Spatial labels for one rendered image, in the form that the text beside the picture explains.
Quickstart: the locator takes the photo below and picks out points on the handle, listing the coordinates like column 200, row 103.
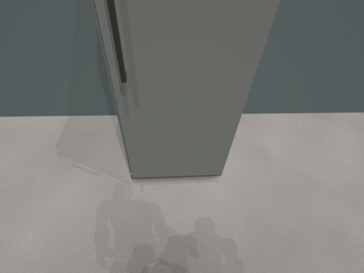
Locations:
column 117, row 40

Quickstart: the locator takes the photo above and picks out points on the fridge door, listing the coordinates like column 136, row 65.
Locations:
column 190, row 67

